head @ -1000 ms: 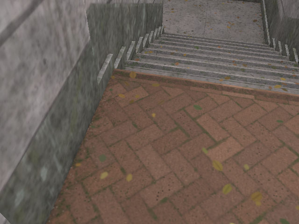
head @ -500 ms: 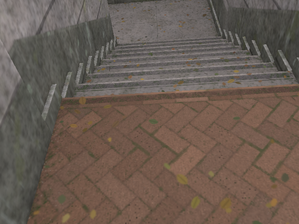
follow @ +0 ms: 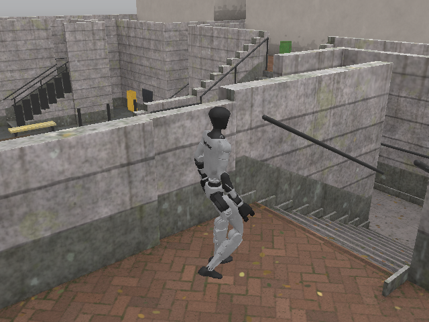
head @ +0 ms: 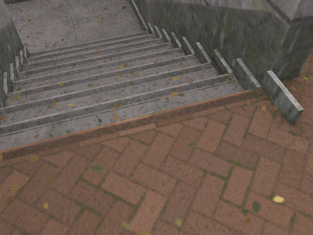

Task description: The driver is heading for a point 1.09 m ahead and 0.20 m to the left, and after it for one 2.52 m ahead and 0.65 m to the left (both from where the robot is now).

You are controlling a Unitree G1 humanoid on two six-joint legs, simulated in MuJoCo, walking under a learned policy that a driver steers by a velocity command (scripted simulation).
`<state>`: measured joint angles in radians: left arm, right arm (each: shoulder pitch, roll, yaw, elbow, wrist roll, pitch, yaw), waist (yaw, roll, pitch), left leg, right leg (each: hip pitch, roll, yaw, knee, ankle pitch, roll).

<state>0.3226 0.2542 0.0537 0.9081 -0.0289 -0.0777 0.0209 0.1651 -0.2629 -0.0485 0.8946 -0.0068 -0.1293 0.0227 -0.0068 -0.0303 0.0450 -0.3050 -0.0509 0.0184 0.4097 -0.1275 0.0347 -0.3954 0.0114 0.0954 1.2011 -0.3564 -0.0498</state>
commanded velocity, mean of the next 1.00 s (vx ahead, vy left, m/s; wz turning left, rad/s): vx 0.50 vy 0.00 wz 0.36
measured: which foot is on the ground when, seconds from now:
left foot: down 0.00-0.32, up 0.34-0.84, down 0.86-1.00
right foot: up 0.00-0.30, down 0.32-0.84, up 0.86-1.00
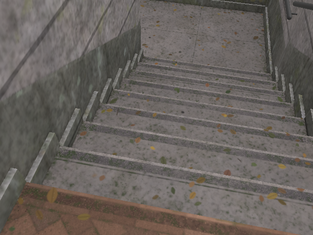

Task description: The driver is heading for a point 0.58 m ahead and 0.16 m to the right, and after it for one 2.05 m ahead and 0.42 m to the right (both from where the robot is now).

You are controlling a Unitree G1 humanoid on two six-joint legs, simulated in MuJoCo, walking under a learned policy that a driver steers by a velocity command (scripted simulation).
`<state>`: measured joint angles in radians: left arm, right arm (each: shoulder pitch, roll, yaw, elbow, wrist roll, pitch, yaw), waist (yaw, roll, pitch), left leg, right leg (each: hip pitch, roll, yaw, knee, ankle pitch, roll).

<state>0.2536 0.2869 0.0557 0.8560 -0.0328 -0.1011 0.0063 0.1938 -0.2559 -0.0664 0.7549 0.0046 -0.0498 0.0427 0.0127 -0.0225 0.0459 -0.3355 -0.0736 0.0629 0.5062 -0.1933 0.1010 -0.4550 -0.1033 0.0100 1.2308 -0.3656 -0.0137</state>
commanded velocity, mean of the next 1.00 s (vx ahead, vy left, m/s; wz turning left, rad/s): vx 0.50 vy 0.00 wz -0.30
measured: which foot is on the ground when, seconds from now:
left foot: down 0.00-0.40, up 0.42-1.00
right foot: up 0.00-0.40, down 0.42-1.00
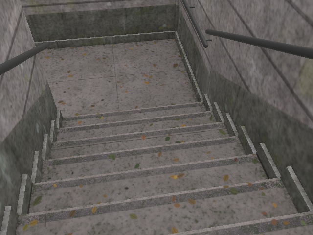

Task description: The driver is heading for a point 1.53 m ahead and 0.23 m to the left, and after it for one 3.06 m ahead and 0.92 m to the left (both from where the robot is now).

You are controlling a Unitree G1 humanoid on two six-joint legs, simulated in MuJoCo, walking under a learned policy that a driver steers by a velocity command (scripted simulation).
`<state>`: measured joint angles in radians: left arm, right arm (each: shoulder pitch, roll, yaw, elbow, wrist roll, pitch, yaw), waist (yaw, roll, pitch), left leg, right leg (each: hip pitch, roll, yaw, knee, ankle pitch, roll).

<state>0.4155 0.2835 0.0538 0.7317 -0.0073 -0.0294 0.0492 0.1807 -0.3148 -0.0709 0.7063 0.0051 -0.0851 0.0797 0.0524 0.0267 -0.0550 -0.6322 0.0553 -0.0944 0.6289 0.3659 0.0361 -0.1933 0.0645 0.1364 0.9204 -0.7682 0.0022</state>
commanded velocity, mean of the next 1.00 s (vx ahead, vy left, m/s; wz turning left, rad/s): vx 0.50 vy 0.00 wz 0.09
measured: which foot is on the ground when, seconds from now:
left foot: up 0.00-0.06, down 0.08-0.64, up 0.66-1.00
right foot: down 0.00-0.08, up 0.10-0.60, down 0.62-1.00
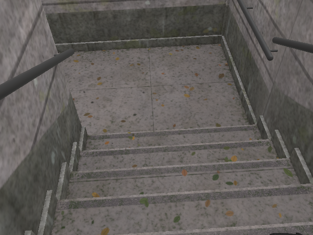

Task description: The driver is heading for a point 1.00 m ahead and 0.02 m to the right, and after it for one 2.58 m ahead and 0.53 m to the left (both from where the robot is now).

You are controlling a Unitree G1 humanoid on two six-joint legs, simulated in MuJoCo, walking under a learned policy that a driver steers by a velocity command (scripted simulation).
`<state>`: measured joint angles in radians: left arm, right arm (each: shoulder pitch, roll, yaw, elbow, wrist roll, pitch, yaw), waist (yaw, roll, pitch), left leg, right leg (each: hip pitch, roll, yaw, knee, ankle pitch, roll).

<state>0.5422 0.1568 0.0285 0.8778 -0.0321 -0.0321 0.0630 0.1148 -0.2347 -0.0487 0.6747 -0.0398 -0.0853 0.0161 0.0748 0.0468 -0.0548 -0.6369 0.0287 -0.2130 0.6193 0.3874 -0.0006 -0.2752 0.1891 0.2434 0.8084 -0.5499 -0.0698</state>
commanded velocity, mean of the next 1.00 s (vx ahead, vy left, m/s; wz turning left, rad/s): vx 0.50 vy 0.00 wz -0.17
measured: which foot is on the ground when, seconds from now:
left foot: up 0.00-0.10, down 0.12-0.78, up 0.80-1.00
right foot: down 0.00-0.12, up 0.14-0.76, down 0.78-1.00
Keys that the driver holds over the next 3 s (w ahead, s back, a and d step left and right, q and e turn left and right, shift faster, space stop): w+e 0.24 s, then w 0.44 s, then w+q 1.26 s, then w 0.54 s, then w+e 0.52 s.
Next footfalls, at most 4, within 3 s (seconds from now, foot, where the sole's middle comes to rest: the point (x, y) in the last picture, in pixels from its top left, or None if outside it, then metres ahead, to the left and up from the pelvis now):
0.12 left None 0.20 0.15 -0.89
0.78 right None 0.54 -0.20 -1.04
1.38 left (177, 213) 0.83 0.01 -1.19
1.88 right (204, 181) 1.15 -0.17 -1.35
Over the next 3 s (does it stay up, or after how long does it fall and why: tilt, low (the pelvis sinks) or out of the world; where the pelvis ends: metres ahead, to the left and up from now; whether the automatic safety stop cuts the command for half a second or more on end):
stays up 1.47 0.11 -0.76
